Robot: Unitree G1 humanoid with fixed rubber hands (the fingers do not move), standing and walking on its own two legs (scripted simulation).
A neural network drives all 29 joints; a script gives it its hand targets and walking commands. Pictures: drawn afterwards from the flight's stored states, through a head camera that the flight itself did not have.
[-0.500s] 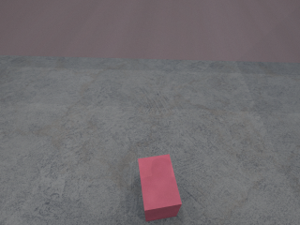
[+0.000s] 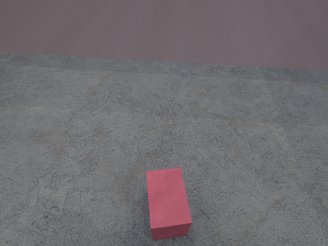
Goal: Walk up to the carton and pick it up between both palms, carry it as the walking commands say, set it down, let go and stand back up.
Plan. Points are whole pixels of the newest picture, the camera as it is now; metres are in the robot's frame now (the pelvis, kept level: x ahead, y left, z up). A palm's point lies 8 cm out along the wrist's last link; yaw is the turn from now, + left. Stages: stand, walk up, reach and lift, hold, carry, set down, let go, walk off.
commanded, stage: walk up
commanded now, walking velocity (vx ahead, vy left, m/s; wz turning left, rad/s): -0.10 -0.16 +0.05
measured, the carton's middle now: (166, 204) +0.42 -0.02 -0.64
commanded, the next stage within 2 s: stand in 0.54 s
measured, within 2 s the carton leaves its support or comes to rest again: neither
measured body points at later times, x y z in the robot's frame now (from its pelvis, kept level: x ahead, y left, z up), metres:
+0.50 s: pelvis -0.01 -0.06 +0.00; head +0.00 -0.05 +0.45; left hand +0.01 +0.17 -0.16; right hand +0.02 -0.29 -0.16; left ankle -0.03 +0.06 -0.74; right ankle -0.01 -0.16 -0.74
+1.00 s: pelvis -0.02 -0.05 -0.02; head +0.03 -0.05 +0.43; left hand +0.15 +0.19 -0.14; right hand +0.17 -0.27 -0.14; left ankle -0.03 +0.06 -0.74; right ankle -0.01 -0.16 -0.74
